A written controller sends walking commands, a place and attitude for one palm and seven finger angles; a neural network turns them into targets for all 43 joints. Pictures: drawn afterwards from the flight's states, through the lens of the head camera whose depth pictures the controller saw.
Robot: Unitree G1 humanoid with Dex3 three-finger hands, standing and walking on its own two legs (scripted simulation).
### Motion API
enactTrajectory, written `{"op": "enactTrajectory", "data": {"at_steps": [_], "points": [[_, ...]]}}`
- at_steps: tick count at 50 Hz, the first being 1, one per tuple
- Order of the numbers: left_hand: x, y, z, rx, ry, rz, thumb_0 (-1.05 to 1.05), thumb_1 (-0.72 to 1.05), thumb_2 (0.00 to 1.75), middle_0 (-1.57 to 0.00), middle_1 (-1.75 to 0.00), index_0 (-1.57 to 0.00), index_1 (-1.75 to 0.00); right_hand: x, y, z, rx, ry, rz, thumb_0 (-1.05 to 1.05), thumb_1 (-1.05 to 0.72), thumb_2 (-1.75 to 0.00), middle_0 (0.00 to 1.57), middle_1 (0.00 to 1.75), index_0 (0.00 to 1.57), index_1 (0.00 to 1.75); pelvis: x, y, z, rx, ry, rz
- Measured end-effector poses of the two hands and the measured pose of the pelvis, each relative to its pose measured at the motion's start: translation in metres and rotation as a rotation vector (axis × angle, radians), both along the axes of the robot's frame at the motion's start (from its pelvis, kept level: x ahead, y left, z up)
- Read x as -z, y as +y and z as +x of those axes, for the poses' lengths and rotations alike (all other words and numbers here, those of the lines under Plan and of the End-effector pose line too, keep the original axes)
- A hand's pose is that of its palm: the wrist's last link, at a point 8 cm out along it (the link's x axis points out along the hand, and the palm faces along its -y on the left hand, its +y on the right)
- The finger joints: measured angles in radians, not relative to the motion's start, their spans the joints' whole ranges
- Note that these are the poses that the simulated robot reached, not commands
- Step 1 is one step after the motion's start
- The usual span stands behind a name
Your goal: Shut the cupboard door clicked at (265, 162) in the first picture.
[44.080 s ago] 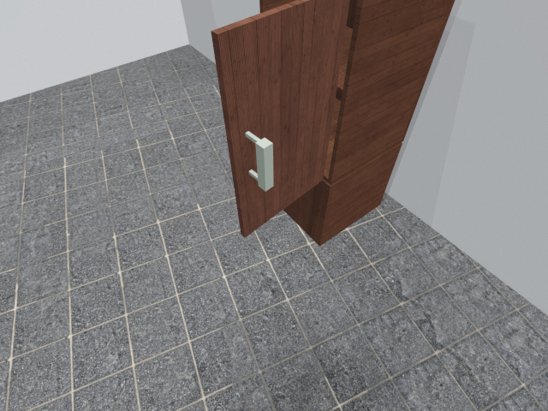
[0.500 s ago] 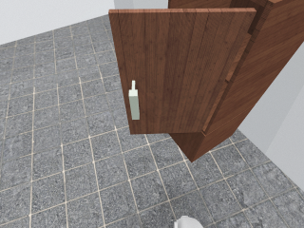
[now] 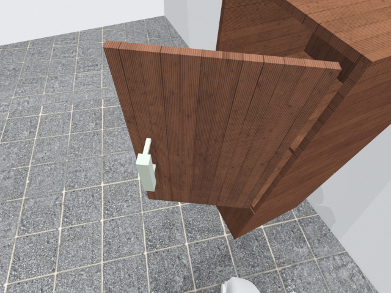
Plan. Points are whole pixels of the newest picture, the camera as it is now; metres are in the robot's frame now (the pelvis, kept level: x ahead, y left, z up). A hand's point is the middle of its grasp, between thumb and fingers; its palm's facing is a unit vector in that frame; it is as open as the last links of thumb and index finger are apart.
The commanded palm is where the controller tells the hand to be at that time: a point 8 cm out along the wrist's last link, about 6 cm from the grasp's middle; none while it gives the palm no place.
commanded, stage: shuffle to correct the standing spot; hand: left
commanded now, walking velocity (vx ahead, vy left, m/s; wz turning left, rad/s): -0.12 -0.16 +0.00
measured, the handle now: (148, 165) +0.39 +0.14 -0.03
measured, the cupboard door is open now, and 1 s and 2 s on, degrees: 60 60 60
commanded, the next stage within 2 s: come to a stop and stand still in 0.72 s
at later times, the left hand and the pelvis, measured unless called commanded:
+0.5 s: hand out of the picture +0.11 +0.10 -0.19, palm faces +0.05 -0.99 -0.16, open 7.4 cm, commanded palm none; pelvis +0.03 -0.07 -0.01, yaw +1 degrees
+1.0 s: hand out of the picture -0.02 +0.07 -0.15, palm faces +0.03 -0.96 -0.29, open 7.4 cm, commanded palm none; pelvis -0.06 -0.13 +0.01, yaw +0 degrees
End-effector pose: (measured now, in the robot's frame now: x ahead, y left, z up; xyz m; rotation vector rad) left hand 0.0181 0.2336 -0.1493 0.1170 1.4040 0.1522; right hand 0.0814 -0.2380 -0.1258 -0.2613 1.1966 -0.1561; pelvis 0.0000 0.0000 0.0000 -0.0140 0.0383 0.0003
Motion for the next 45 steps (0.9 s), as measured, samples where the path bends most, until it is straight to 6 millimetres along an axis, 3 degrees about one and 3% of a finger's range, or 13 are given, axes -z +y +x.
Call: {"op": "enactTrajectory", "data": {"at_steps": [4,7,9,13,19,24,29,32,40,45], "points": [[-0.011,-0.016,0.035,0.018,-0.043,0.023,0.01,0.91,0.89,-0.2,-0.3,-0.2,-0.29,0.01,-0.021,-0.002,0.022,0.085,0.029,0.0,-0.91,-0.9,0.2,0.3,0.2,0.3,-0.003,-0.023,0.016,-0.002,0.005,-0.014],[-0.009,-0.03,0.057,0.042,-0.083,0.063,0.01,0.91,0.89,-0.2,-0.3,-0.2,-0.29,0.026,-0.05,-0.002,0.055,0.127,0.042,0.0,-0.91,-0.9,0.2,0.3,0.21,0.3,0.009,-0.048,0.03,-0.011,0.002,0.004],[-0.008,-0.039,0.066,0.044,-0.094,0.088,0.01,0.91,0.89,-0.2,-0.3,-0.2,-0.29,0.032,-0.07,0.0,0.078,0.15,0.031,0.0,-0.91,-0.9,0.2,0.3,0.2,0.3,0.013,-0.059,0.035,-0.016,-0.001,0.007],[-0.011,-0.057,0.074,0.04,-0.099,0.093,0.01,0.91,0.89,-0.2,-0.3,-0.2,-0.29,0.026,-0.094,0.01,0.097,0.151,-0.006,0.01,-0.91,-0.9,0.2,0.3,0.2,0.3,0.008,-0.069,0.038,-0.022,-0.005,0.006],[0.001,-0.076,0.08,0.041,-0.118,0.042,0.01,0.9,0.89,-0.2,-0.3,-0.21,-0.29,0.01,-0.097,0.027,0.07,0.084,-0.021,0.01,-0.91,-0.9,0.19,0.3,0.2,0.3,0.006,-0.075,0.035,-0.029,-0.006,0.002],[0.016,-0.08,0.082,0.01,-0.14,-0.005,0.01,0.9,0.89,-0.2,-0.3,-0.21,-0.29,0.008,-0.082,0.022,0.044,0.055,-0.015,0.0,-0.91,-0.9,0.19,0.3,0.2,0.3,0.013,-0.073,0.03,-0.03,-0.02,-0.013],[0.003,-0.081,0.076,0.012,-0.138,0.009,0.01,0.91,0.89,-0.2,-0.3,-0.21,-0.29,0.001,-0.069,0.009,0.03,0.059,0.02,0.0,-0.91,-0.9,0.2,0.3,0.2,0.3,0.0,-0.079,0.017,-0.02,-0.016,-0.022],[-0.006,-0.081,0.067,0.013,-0.135,0.027,0.01,0.91,0.89,-0.2,-0.3,-0.21,-0.29,-0.002,-0.074,0.003,0.04,0.05,0.023,0.0,-0.92,-0.9,0.2,0.3,0.2,0.3,-0.004,-0.083,0.007,-0.013,-0.01,-0.027],[-0.019,-0.094,0.034,0.028,-0.15,0.098,0.01,0.91,0.89,-0.2,-0.3,-0.2,-0.29,0.012,-0.112,-0.03,0.049,0.046,0.054,0.0,-0.92,-0.9,0.2,0.3,0.2,0.3,0.0,-0.112,-0.029,-0.002,-0.012,-0.009],[-0.025,-0.11,-0.008,0.041,-0.125,0.141,0.01,0.91,0.89,-0.2,-0.3,-0.2,-0.29,0.025,-0.139,-0.059,0.085,0.072,0.069,0.0,-0.91,-0.9,0.2,0.3,0.2,0.3,0.004,-0.127,-0.052,0.002,-0.018,0.018]]}}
